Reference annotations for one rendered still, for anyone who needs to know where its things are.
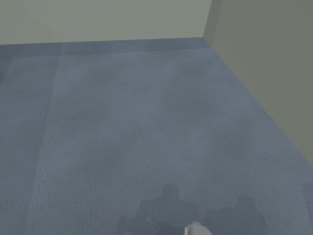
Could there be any robot right thigh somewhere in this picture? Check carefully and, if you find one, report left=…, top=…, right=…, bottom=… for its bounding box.
left=183, top=223, right=212, bottom=235

